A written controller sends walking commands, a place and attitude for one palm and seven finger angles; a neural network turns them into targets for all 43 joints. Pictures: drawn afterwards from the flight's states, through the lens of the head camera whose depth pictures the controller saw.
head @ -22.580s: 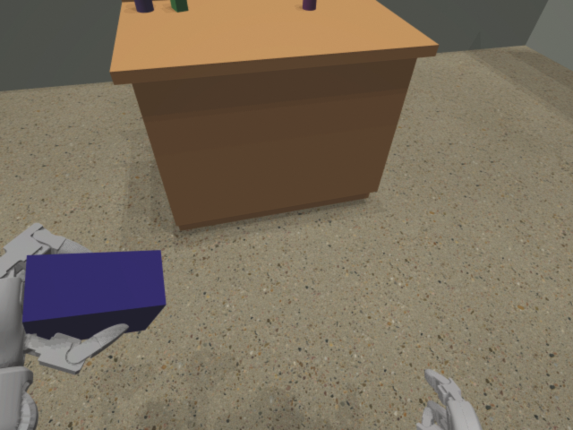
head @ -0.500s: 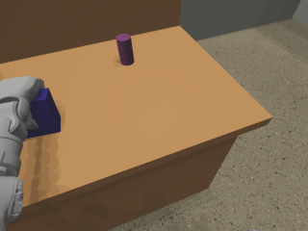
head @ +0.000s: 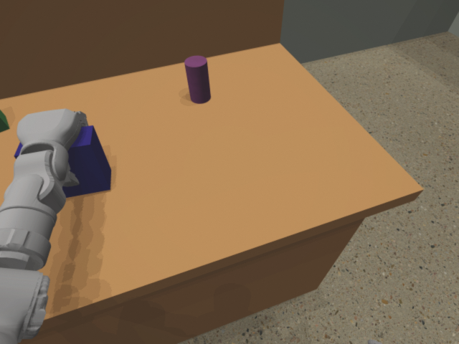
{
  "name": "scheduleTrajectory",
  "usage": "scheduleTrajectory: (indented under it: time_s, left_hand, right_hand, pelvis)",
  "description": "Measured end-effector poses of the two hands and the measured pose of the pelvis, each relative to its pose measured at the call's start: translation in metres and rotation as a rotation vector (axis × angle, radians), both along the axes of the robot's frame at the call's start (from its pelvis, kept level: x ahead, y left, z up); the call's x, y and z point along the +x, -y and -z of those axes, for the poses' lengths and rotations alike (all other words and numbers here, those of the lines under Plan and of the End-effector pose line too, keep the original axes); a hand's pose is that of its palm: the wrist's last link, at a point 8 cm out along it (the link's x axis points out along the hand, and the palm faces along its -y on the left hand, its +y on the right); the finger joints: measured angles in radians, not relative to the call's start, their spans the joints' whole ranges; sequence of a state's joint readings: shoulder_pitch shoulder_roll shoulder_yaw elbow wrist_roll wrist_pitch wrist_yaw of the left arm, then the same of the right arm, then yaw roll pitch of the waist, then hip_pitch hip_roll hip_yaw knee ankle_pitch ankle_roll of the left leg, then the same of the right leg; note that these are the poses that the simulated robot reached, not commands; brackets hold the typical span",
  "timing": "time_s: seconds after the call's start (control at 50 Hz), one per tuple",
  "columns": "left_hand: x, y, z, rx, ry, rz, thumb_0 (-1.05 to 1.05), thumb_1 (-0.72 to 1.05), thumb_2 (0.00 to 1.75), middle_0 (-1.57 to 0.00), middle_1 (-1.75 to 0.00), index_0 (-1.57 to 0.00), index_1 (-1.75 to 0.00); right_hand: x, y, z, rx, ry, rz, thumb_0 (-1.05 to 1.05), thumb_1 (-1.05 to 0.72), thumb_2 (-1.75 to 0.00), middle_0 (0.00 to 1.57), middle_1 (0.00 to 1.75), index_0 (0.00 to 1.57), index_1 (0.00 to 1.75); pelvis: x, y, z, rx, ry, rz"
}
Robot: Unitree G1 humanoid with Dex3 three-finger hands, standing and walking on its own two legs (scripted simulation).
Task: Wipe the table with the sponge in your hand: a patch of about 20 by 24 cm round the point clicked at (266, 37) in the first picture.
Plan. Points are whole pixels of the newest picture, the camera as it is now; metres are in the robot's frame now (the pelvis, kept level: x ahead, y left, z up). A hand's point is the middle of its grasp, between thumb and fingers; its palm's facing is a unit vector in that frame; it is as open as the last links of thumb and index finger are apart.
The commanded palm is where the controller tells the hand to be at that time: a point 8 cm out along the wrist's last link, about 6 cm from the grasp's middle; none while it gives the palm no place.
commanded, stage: slide across to the middle lane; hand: left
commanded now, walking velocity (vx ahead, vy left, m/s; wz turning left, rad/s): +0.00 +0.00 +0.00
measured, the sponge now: (73, 171) +0.39 +0.33 +0.08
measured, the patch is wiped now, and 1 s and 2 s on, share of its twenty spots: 0.35 0.60 0.80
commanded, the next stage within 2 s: wipe back along the middle lane in 0.30 s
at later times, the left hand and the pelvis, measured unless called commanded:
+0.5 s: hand (98, 142) +0.43 +0.28 +0.12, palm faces -0.06 -0.01 -1.00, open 10.1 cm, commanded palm +0.40 +0.26 +0.18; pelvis +0.03 -0.01 +0.00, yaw +0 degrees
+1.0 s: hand (103, 165) +0.38 +0.25 +0.11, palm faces +0.02 -0.02 -1.00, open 10.1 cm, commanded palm +0.34 +0.24 +0.16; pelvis +0.02 -0.01 +0.00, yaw +0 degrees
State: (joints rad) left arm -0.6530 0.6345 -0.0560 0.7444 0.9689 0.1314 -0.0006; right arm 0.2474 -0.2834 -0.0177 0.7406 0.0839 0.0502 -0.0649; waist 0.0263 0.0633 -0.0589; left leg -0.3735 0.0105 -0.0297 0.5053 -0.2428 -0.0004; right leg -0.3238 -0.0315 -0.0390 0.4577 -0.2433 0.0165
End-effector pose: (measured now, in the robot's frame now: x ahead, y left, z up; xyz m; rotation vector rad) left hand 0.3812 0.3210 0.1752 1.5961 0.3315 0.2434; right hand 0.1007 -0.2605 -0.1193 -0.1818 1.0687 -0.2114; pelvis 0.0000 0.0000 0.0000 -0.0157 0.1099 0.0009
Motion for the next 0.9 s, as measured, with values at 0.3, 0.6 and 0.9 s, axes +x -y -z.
scheduleTrajectory:
  time_s: [0.3,0.6,0.9]
  left_hand:
    - [0.027,0.038,0.003,-0.04,0.008,0.003,0.01,-0.52,1.04,-0.74,-1.32,-0.76,-1.32]
    - [0.022,0.053,0.004,-0.06,0.03,0.0,0.0,-0.52,1.04,-0.73,-1.33,-0.76,-1.33]
    - [-0.018,0.068,0.006,-0.058,0.081,0.003,0.01,-0.5,1.03,-0.72,-1.33,-0.74,-1.34]
  right_hand:
    - [0.078,-0.023,-0.018,0.05,0.164,-0.092,0.0,-0.91,-0.9,0.2,0.3,0.2,0.3]
    - [0.074,-0.008,-0.008,0.053,0.099,-0.08,0.01,-0.91,-0.9,0.2,0.3,0.2,0.3]
    - [0.104,-0.016,-0.022,0.076,0.208,-0.119,0.01,-0.91,-0.9,0.2,0.3,0.2,0.3]
  pelvis:
    - [0.017,0.0,-0.002,0.006,0.001,0.001]
    - [0.03,0.007,-0.002,0.008,0.003,0.001]
    - [0.024,0.008,-0.001,0.013,0.039,0.004]
